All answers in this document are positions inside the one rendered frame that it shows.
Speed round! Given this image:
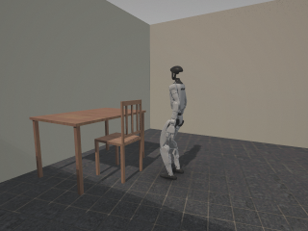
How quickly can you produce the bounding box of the robot left hand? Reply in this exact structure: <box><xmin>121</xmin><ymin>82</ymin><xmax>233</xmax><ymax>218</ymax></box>
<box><xmin>166</xmin><ymin>125</ymin><xmax>175</xmax><ymax>141</ymax></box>

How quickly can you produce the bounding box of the robot left foot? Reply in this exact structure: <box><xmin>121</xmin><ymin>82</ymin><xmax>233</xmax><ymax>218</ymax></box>
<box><xmin>160</xmin><ymin>173</ymin><xmax>177</xmax><ymax>180</ymax></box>

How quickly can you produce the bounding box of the chair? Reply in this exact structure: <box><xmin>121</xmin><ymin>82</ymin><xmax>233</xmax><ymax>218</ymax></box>
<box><xmin>94</xmin><ymin>99</ymin><xmax>142</xmax><ymax>184</ymax></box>

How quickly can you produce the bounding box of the robot left thigh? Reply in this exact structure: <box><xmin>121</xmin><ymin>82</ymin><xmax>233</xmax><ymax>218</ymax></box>
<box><xmin>160</xmin><ymin>119</ymin><xmax>177</xmax><ymax>152</ymax></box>

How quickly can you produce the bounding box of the robot left forearm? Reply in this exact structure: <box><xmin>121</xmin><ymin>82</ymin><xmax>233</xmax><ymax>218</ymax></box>
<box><xmin>170</xmin><ymin>101</ymin><xmax>179</xmax><ymax>126</ymax></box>

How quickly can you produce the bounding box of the table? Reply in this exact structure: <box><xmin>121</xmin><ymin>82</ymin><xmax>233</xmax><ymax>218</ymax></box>
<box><xmin>29</xmin><ymin>108</ymin><xmax>146</xmax><ymax>195</ymax></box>

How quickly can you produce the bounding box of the robot right forearm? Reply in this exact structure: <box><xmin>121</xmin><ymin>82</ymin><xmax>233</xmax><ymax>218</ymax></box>
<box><xmin>180</xmin><ymin>104</ymin><xmax>187</xmax><ymax>115</ymax></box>

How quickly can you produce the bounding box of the robot right upper arm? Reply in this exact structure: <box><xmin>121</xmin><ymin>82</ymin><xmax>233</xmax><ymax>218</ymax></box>
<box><xmin>184</xmin><ymin>85</ymin><xmax>188</xmax><ymax>104</ymax></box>

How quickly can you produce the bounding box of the robot left upper arm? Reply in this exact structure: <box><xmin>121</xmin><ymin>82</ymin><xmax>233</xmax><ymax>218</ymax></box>
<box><xmin>168</xmin><ymin>84</ymin><xmax>181</xmax><ymax>107</ymax></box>

